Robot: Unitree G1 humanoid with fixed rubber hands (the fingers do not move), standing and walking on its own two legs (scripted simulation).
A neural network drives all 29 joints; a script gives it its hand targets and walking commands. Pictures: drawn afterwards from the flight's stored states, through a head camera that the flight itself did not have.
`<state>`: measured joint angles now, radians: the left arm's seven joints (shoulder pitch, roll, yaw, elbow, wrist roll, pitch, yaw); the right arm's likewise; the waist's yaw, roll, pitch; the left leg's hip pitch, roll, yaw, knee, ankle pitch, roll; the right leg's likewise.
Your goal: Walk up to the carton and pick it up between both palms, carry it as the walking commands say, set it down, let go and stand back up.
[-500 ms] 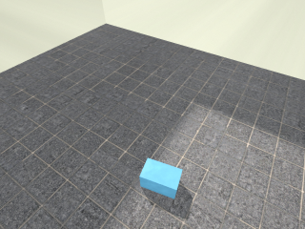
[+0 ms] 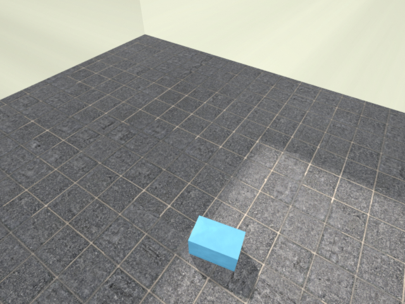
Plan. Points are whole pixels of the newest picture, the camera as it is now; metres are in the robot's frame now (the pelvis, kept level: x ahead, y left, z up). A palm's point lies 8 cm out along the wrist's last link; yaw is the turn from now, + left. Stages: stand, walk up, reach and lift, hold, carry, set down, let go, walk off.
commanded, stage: walk up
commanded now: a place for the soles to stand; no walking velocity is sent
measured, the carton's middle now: (216, 243) +0.56 -0.05 -0.70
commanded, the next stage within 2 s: none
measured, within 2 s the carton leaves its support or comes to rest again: neither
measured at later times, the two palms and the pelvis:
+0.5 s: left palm out of the picture +0.07 +0.40 -0.13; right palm out of the picture +0.12 -0.29 -0.12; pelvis +0.03 +0.06 -0.04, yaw -4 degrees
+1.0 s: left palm (15, 270) +0.24 +0.45 -0.13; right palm out of the picture +0.15 -0.21 -0.16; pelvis +0.12 +0.12 -0.06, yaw -12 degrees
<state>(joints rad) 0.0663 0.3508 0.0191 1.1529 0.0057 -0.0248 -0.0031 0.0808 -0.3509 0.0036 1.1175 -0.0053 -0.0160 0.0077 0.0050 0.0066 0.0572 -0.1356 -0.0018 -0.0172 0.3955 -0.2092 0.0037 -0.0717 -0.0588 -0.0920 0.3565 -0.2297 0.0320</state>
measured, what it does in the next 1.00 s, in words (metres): steps to the left: left foot, then right foot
